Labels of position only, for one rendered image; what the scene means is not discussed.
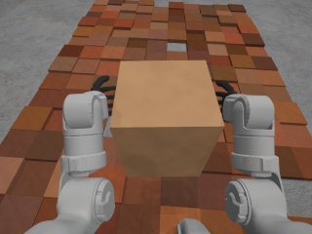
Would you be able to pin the carton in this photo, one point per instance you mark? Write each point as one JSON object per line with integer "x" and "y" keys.
{"x": 165, "y": 119}

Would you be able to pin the robot right upper arm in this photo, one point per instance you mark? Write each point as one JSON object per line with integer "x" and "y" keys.
{"x": 259, "y": 206}

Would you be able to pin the robot right forearm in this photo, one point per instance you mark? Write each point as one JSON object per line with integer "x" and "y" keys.
{"x": 253, "y": 127}

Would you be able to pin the robot left forearm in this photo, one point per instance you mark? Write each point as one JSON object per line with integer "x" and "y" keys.
{"x": 82, "y": 128}

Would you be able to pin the right robot thigh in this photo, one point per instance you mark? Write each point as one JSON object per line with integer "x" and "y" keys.
{"x": 191, "y": 226}

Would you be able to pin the robot left hand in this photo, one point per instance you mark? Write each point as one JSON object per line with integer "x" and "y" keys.
{"x": 96, "y": 87}

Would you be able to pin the robot right hand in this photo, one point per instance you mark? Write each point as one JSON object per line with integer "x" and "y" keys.
{"x": 228, "y": 88}

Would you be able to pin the robot left upper arm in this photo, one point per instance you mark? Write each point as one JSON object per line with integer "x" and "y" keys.
{"x": 84, "y": 203}

